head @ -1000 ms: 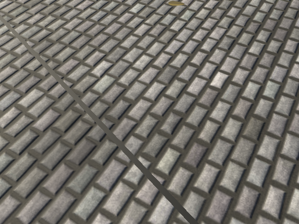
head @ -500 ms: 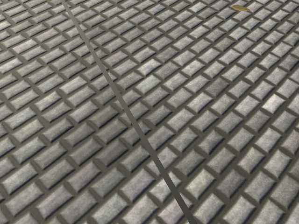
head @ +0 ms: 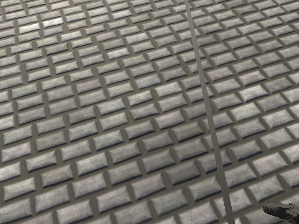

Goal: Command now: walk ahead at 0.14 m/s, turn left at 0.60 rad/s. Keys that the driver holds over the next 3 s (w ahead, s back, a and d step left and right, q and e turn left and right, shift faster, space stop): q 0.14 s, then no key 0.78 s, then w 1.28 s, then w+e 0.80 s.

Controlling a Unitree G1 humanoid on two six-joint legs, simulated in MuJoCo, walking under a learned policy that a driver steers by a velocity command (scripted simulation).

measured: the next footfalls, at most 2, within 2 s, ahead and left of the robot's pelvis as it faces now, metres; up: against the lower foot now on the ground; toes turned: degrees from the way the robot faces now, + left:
left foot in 0.04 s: +0.17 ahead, +0.11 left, +0.00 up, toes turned +5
right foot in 0.44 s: +0.19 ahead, -0.12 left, +0.00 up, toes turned +10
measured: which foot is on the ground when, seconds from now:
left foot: up 0.00-0.02, down 0.04-1.00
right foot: down 0.00-0.04, up 0.06-0.42, down 0.44-1.00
